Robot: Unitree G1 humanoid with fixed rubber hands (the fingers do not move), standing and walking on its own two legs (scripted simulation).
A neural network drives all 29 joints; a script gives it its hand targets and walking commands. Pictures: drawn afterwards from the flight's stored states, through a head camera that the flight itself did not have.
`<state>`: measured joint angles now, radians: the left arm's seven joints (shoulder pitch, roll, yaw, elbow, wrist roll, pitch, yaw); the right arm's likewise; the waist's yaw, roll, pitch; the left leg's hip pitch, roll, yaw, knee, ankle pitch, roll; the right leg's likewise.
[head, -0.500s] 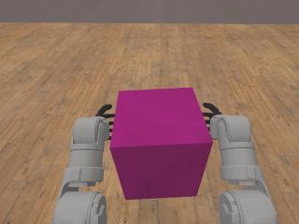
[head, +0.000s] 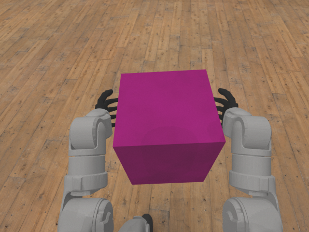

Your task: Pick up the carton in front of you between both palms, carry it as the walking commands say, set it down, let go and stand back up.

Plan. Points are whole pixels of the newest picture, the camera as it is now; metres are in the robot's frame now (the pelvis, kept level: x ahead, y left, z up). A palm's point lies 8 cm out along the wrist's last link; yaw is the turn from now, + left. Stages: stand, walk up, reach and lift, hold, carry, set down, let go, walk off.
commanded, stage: carry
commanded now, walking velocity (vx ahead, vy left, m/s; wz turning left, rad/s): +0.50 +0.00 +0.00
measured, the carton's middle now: (165, 132) +0.36 +0.02 +0.04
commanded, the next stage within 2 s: none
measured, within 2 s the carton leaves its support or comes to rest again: neither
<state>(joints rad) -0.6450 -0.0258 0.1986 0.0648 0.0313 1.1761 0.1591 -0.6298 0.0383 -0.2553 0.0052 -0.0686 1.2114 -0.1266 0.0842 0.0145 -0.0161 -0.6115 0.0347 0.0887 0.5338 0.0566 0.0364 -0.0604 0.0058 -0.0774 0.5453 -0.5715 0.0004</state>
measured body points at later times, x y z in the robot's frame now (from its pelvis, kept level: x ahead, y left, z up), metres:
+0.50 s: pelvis +0.31 +0.05 -0.03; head +0.35 +0.07 +0.41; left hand +0.67 +0.20 +0.04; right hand +0.66 -0.10 +0.05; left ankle +0.18 +0.07 -0.76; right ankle +0.48 -0.06 -0.71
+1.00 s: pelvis +0.65 +0.08 -0.02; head +0.66 +0.06 +0.43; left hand +0.95 +0.24 +0.07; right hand +0.96 -0.06 +0.07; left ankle +0.78 +0.23 -0.72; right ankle +0.54 +0.00 -0.76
